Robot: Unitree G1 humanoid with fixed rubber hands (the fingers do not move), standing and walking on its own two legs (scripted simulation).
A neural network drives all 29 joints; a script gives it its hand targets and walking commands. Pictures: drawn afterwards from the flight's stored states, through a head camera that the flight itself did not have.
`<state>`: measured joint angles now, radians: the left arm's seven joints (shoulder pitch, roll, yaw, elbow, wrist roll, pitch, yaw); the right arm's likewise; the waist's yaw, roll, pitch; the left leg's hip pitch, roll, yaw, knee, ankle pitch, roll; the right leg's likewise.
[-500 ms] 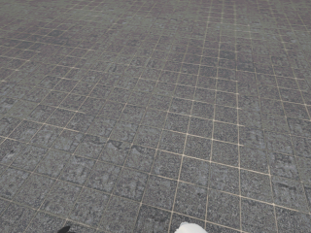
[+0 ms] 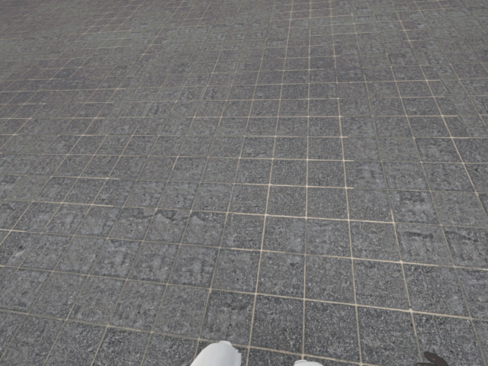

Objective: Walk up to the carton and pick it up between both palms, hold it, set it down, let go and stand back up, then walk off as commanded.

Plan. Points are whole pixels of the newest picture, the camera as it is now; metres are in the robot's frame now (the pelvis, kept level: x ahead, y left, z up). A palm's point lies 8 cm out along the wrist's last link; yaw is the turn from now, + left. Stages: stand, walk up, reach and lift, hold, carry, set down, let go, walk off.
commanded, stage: walk up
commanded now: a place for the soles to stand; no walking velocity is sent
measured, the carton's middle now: out of the picture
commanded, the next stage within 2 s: none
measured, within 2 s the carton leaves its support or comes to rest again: neither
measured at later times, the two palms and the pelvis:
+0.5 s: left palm out of the picture -0.05 +0.22 -0.10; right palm out of the picture -0.11 -0.40 -0.09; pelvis -0.14 -0.07 +0.01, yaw -2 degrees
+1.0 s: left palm out of the picture -0.14 +0.16 -0.07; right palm out of the picture -0.21 -0.43 -0.12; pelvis -0.26 -0.12 +0.02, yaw -6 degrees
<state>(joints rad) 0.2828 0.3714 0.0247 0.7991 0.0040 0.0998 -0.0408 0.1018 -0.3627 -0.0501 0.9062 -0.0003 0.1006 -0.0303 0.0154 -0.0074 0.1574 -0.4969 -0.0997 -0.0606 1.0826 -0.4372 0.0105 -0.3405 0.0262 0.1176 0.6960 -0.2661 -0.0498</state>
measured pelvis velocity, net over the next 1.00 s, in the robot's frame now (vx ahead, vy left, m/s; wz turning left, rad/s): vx -0.26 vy -0.12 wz -0.10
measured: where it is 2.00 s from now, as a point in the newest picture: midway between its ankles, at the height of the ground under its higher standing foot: outside the picture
